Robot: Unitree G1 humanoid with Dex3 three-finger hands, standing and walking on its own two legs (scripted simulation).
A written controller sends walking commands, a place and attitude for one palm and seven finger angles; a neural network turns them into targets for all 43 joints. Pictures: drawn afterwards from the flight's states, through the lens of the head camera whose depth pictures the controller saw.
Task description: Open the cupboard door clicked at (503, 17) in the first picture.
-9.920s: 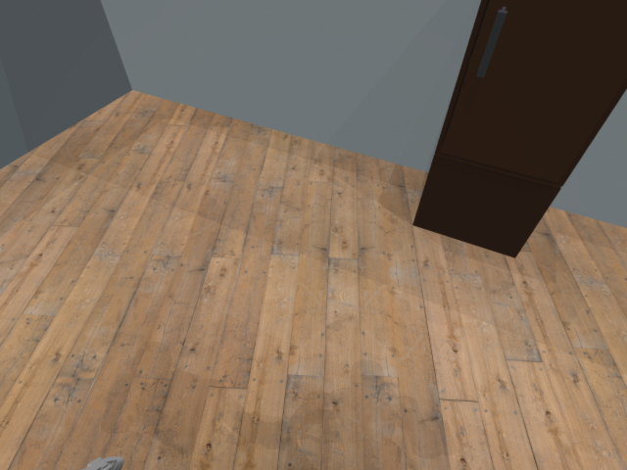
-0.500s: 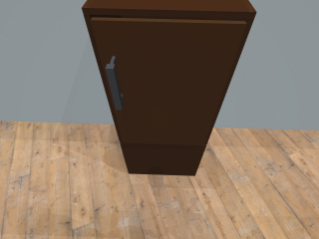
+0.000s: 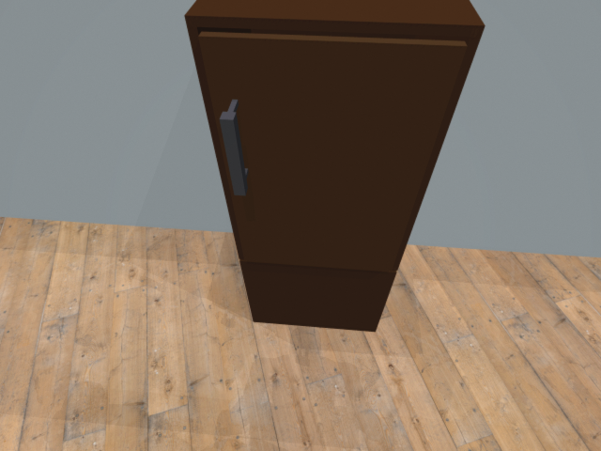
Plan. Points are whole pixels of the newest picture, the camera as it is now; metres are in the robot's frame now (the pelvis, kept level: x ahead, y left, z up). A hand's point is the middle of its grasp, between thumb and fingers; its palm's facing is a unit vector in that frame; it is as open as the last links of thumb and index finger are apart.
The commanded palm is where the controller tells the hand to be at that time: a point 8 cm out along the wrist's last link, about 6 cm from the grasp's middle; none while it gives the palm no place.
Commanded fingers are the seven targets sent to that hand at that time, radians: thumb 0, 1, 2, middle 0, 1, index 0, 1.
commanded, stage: come to a stop and stand still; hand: left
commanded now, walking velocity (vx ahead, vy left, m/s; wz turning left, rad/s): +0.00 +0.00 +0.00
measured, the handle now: (237, 149) +0.59 +0.18 +0.06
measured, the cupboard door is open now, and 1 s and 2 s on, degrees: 0 0 0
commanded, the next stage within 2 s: look again from close up in 0.70 s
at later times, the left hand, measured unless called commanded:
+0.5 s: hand out of the picture -0.03 +0.19 -0.18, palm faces +0.03 -0.99 -0.15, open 7.3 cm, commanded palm none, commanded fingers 0.00 0.90 0.90 -0.20 -0.30 -0.20 -0.30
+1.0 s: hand out of the picture -0.03 +0.20 -0.17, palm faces +0.02 -0.98 -0.20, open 7.4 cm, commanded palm none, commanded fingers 0.00 0.90 0.90 -0.20 -0.30 -0.20 -0.30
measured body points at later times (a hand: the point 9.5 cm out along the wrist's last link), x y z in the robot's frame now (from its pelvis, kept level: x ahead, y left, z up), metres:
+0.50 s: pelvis -0.02 +0.03 +0.00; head -0.02 +0.04 +0.45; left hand -0.03 +0.24 -0.16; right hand -0.04 -0.18 -0.16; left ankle -0.03 +0.13 -0.74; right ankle +0.00 -0.10 -0.74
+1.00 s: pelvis -0.02 +0.04 +0.00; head -0.02 +0.02 +0.45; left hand -0.03 +0.25 -0.16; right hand -0.02 -0.18 -0.17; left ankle -0.03 +0.13 -0.74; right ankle +0.00 -0.10 -0.74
